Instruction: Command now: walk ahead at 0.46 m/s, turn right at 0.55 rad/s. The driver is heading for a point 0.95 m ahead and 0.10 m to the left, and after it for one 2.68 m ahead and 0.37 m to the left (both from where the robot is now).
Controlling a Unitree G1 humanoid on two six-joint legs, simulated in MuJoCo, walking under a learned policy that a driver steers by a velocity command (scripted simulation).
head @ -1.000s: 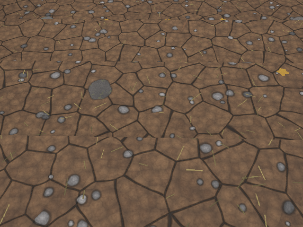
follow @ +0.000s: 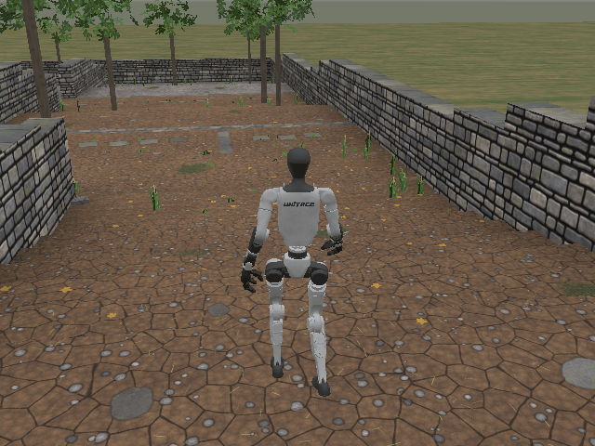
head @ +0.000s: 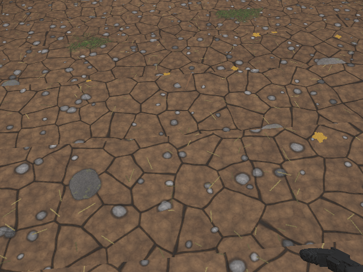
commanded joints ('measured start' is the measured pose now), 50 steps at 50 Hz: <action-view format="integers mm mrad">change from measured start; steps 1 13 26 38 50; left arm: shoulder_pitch -164 -369 -168 -73 -371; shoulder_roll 49 33 -38 58 45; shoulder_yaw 11 -36 -31 -24 -17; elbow -112 -147 -29 40 -174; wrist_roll -17 -11 -33 37 10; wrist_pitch -47 32 -13 -24 -19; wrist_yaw -7 0 108 82 40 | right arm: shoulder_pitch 426 248 255 103 422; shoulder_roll -158 -140 9 -56 -41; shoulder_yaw -49 -44 -3 -21 -21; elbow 87 150 183 118 222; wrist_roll -8 -15 -33 -32 0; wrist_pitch -11 -9 0 6 -57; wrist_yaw -7 61 45 107 52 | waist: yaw -182 -46 -68 -61 -111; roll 108 70 -40 -22 52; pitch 36 71 -27 77 111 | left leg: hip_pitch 582 181 -277 -326 201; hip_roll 439 257 155 126 257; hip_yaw -558 -67 -165 -120 -698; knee -270 -403 647 479 42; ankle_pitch -59 357 -113 206 -32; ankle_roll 276 186 27 21 342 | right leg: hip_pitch -796 -431 -42 31 -900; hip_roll -43 -129 -379 -362 -89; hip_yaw -46 -165 32 -341 -19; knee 636 -85 -588 -502 668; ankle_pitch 20 431 369 610 13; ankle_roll -29 -14 -199 -170 21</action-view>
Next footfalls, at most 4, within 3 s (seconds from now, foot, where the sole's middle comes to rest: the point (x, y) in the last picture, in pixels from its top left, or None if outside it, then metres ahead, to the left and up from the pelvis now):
0.36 right None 0.35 -0.17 -0.77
0.88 left None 0.50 0.10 -0.77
1.24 right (207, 215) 0.84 -0.02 -0.93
1.60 left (143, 181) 1.01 0.30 -0.93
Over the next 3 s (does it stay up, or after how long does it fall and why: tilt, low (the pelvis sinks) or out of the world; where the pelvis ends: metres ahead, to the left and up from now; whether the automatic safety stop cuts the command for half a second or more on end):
stays up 1.70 0.19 -0.32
